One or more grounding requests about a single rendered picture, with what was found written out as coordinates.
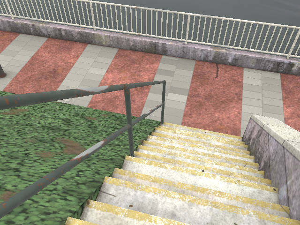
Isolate stairs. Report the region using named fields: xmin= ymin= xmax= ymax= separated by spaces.
xmin=65 ymin=122 xmax=300 ymax=225

